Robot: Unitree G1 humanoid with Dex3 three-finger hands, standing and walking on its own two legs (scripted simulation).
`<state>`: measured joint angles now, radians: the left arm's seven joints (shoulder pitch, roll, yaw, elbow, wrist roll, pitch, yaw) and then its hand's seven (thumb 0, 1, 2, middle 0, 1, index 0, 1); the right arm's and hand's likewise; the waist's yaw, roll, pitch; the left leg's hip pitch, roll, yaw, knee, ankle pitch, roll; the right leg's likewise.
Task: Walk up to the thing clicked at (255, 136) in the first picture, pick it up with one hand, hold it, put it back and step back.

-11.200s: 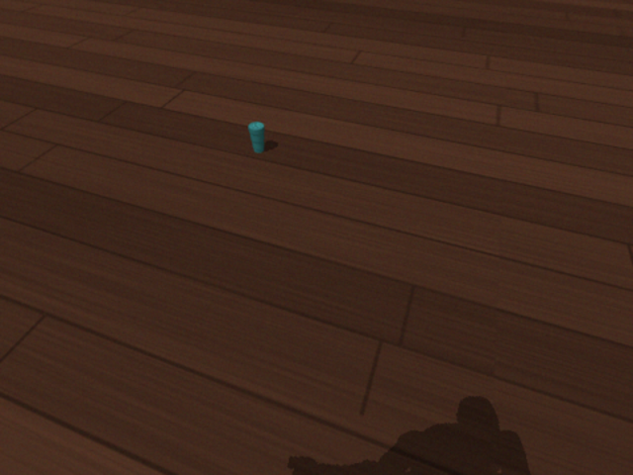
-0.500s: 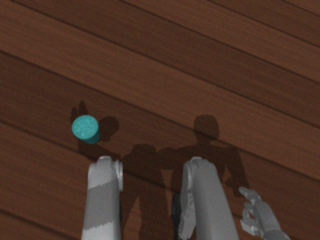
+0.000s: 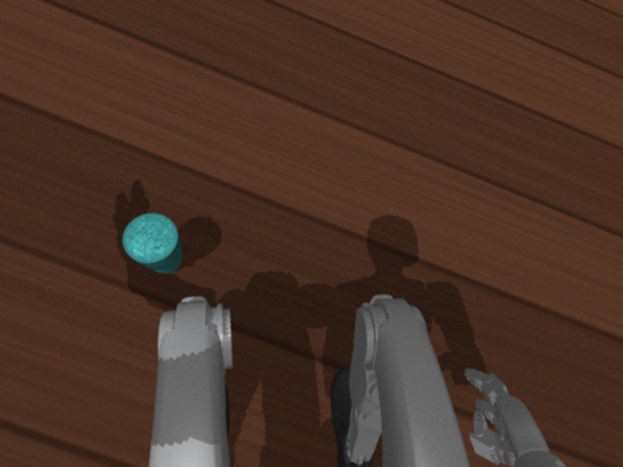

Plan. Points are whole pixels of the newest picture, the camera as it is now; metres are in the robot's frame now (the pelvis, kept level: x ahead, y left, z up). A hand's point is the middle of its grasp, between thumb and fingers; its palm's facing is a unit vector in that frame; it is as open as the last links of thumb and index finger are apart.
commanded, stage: go down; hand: left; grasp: from the side
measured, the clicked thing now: (159, 249) +0.44 +0.25 -0.32
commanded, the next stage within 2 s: approach in 0.14 s
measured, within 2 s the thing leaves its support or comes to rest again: neither
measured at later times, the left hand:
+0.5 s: hand out of the picture +0.36 +0.42 -0.04, palm faces +0.24 -0.97 -0.04, open 17.6 cm
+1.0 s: hand (108, 260) +0.40 +0.31 -0.25, palm faces +0.12 -0.99 +0.05, open 17.6 cm
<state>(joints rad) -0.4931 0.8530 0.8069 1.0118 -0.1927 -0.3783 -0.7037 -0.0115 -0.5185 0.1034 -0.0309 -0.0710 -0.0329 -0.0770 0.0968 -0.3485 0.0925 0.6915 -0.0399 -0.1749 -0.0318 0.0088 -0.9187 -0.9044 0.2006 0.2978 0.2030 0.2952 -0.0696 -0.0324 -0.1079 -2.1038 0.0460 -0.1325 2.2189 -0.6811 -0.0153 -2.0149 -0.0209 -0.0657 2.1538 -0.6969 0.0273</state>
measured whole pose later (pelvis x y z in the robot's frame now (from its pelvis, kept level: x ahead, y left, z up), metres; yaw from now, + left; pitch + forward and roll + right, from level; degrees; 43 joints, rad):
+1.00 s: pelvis -0.01 +0.01 -0.11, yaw -7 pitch +17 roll -14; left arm -0.56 0.85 0.72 1.37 -0.23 -0.89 -0.56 -0.01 -0.61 0.04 -0.07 -0.10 -0.07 -0.11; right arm -0.13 -0.38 0.38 0.63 -0.26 -0.10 0.06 0.01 -0.93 -0.90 0.20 0.30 0.20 0.30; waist -0.20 -0.22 0.20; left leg -2.24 0.04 -0.31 2.62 -0.71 -0.02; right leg -2.10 0.05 -0.17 2.44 -0.67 0.06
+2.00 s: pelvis -0.02 +0.03 -0.12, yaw -11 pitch +9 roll -18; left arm -0.57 0.81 0.51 1.45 -0.09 -1.15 -0.03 -0.01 -0.02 0.42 -0.35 -0.34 -0.35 -0.35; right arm -0.19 -0.36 0.51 0.56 -0.38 0.00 0.15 0.00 -0.88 -0.89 0.20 0.30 0.20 0.30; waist -0.23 -0.29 0.30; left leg -2.21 0.03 -0.41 2.69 -0.71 0.00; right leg -2.03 0.09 -0.24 2.43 -0.62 0.07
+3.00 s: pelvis -0.02 +0.02 -0.10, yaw -9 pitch +16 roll -16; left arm -0.53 0.69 0.46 1.08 -0.11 -0.93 -0.04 -0.01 -0.36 0.94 -0.71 -0.91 -0.63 -0.91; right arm -0.09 -0.34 0.36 0.59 -0.28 0.04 0.15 0.00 -0.89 -0.90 0.20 0.30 0.20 0.30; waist -0.18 -0.20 0.17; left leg -2.24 0.04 -0.34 2.62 -0.70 0.00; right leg -2.07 0.06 -0.20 2.40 -0.64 0.06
